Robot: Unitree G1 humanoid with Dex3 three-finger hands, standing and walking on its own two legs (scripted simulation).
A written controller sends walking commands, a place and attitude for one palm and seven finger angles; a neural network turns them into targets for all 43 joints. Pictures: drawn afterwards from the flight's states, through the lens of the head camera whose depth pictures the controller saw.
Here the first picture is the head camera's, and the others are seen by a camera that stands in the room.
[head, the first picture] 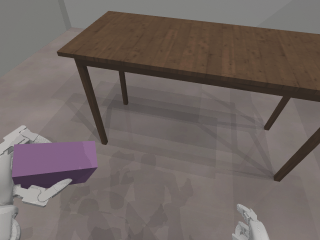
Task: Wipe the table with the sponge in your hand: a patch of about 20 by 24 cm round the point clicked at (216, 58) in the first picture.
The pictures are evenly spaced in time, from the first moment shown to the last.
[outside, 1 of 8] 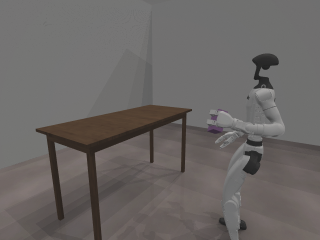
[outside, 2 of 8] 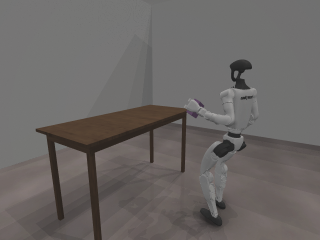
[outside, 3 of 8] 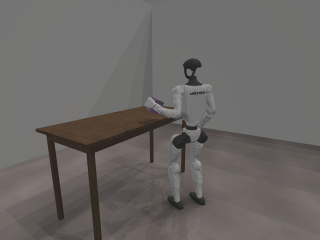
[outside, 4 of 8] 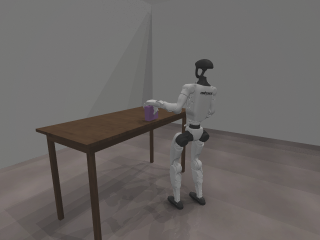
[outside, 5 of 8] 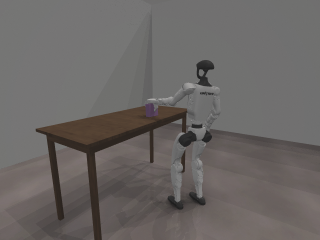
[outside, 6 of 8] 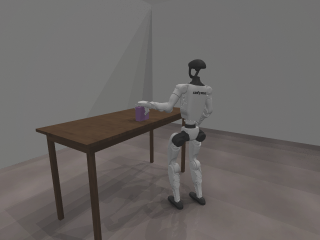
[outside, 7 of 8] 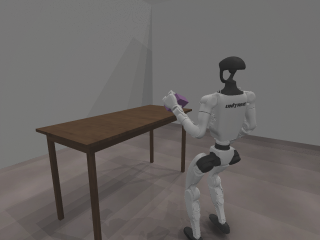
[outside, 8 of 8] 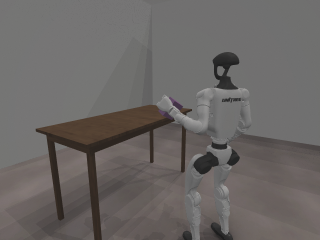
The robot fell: no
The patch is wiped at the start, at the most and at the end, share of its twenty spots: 0.00 0.95 0.95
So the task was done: yes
